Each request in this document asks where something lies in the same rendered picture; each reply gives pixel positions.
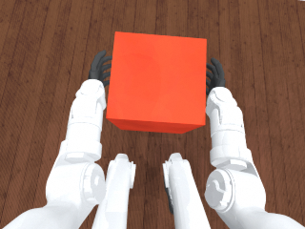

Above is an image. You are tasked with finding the carton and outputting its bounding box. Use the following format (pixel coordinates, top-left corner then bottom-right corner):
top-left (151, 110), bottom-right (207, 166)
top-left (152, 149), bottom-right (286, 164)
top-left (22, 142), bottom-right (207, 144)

top-left (106, 31), bottom-right (207, 134)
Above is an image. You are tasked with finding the robot left thigh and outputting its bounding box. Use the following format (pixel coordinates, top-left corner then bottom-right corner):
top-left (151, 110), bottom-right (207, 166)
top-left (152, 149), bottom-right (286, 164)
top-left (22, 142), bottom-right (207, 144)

top-left (91, 157), bottom-right (136, 229)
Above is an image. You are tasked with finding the robot right hand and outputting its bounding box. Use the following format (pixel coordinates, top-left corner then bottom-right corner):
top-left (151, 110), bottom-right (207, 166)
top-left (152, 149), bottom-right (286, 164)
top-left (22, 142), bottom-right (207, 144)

top-left (206, 57), bottom-right (226, 96)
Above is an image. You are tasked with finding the robot right foot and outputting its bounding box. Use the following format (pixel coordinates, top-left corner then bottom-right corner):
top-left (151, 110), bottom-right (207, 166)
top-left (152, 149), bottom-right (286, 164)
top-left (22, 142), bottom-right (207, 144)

top-left (163, 176), bottom-right (174, 215)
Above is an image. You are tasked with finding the robot left upper arm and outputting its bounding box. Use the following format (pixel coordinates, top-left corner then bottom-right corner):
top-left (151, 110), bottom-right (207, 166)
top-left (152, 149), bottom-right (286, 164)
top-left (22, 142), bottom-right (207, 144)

top-left (3, 161), bottom-right (107, 229)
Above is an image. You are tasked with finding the robot right upper arm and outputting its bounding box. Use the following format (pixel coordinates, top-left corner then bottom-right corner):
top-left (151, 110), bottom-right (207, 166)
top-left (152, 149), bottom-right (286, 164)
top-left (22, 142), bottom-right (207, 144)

top-left (204, 168), bottom-right (305, 229)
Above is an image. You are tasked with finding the left robot forearm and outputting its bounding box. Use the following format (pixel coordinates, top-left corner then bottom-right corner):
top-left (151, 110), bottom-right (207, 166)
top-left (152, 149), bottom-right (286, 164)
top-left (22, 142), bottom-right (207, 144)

top-left (46, 79), bottom-right (107, 198)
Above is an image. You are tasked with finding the right robot forearm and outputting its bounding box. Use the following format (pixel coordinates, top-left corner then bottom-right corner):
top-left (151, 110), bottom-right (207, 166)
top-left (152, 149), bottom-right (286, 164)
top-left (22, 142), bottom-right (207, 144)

top-left (205, 87), bottom-right (266, 201)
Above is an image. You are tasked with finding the robot left hand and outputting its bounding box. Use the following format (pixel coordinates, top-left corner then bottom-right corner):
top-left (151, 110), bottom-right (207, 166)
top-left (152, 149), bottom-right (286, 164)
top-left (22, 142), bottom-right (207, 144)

top-left (88, 50), bottom-right (112, 88)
